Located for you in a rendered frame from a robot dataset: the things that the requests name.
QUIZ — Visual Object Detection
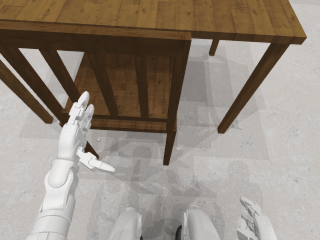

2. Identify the robot thigh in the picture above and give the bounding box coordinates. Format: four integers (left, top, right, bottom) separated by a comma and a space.
182, 209, 221, 240
107, 211, 142, 240

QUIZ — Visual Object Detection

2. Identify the robot left hand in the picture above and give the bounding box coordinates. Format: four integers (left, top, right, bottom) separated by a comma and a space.
57, 91, 116, 174

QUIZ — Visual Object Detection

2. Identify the robot left forearm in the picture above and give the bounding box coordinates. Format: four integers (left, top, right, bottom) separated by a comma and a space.
25, 158, 80, 240

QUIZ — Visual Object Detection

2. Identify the robot left thigh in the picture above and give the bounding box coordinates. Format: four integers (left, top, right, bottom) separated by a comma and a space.
107, 211, 142, 240

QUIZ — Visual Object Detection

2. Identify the table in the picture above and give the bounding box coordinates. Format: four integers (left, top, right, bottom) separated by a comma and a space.
0, 0, 307, 134

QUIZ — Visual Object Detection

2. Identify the chair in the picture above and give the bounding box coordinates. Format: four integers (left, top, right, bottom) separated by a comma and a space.
0, 21, 192, 166

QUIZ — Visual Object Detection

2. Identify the robot right hand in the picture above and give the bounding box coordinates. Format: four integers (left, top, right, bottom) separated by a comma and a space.
237, 196, 278, 240

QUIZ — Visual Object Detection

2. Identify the robot right thigh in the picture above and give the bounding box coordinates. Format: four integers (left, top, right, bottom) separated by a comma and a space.
182, 209, 221, 240

